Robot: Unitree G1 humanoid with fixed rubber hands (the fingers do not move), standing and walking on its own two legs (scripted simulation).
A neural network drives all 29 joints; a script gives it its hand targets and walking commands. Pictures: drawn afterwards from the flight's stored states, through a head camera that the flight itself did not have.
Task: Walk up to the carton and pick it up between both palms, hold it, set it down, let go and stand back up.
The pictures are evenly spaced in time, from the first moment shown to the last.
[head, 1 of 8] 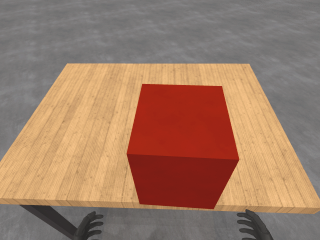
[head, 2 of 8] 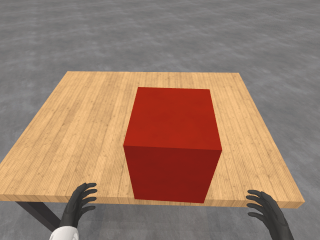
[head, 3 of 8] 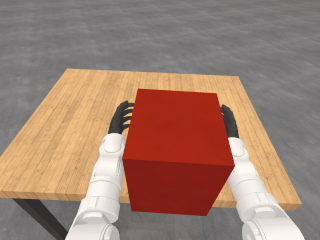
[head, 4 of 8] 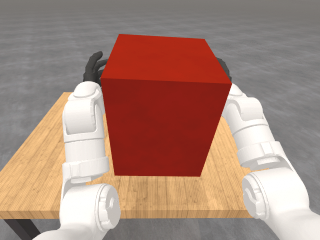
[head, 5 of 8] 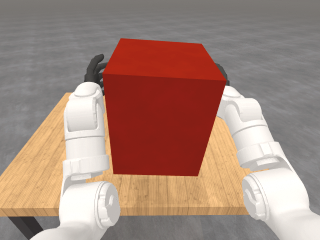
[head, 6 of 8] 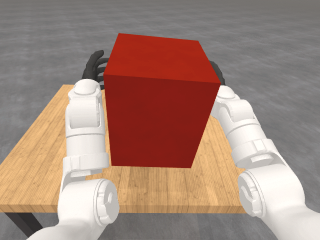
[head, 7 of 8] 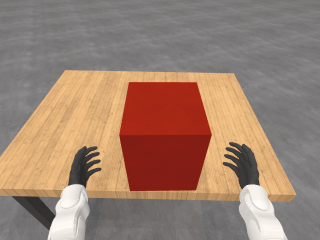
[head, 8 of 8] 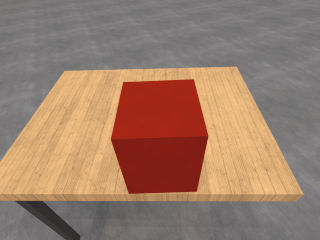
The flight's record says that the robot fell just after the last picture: no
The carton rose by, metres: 0.24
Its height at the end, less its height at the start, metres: +0.00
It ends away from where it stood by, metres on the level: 0.02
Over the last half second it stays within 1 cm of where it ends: yes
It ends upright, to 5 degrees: yes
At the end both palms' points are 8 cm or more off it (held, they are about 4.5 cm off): yes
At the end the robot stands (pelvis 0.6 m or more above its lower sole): yes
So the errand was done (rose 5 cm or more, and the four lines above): yes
